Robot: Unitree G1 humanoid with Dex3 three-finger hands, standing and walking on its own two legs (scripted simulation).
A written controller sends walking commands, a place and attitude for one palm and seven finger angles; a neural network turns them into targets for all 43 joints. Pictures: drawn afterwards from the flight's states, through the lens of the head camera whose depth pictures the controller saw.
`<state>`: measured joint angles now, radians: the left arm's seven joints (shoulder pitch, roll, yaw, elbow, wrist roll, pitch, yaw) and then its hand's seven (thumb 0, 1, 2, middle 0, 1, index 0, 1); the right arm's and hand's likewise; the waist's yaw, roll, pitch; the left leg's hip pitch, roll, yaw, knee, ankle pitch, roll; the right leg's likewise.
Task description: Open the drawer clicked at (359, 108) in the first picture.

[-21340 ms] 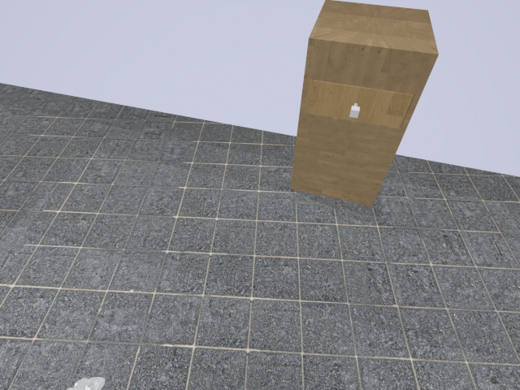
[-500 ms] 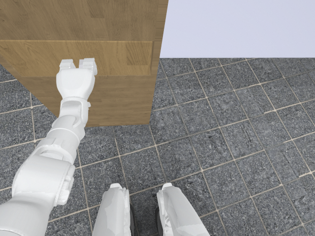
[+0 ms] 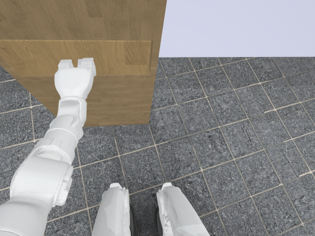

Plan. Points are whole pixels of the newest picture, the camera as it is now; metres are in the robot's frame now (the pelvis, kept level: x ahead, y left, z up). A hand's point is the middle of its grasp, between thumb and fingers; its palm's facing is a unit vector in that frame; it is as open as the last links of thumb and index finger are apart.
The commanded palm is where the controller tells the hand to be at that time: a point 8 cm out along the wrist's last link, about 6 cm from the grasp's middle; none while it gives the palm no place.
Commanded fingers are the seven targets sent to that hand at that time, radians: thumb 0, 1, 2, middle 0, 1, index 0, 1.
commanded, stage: pull the drawer open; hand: left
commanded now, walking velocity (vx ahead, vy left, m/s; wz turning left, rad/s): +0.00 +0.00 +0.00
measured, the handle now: (80, 71) +0.55 +0.17 -0.04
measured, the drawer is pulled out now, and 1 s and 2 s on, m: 0.00 0.08 0.17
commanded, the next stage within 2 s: none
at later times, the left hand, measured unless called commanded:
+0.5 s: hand (80, 102) +0.47 +0.17 -0.06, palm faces -0.04 -0.04 -1.00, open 6.1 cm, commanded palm +0.43 +0.17 -0.01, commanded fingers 0.00 0.90 0.90 -0.40 -1.35 -0.40 -1.35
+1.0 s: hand (80, 117) +0.42 +0.17 -0.06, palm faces -0.05 -0.05 -1.00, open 6.1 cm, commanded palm +0.39 +0.17 -0.01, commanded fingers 0.00 0.90 0.90 -0.40 -1.35 -0.40 -1.35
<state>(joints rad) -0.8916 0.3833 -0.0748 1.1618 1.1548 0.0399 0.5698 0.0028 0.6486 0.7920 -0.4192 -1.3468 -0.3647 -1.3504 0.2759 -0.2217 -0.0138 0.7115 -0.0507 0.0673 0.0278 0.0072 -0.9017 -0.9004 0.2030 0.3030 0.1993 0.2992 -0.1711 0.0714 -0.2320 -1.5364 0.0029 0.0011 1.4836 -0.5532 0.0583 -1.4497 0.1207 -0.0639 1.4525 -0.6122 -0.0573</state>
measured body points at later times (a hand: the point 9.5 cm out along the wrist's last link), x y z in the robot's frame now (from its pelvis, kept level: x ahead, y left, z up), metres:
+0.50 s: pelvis +0.02 +0.00 +0.02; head +0.18 +0.01 +0.44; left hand +0.47 +0.17 +0.00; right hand +0.08 -0.26 -0.12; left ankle +0.05 +0.09 -0.56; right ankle +0.02 -0.09 -0.56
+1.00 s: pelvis +0.02 -0.01 +0.02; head +0.16 +0.00 +0.45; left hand +0.42 +0.17 +0.00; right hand +0.11 -0.26 -0.12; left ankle +0.05 +0.09 -0.56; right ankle +0.02 -0.09 -0.56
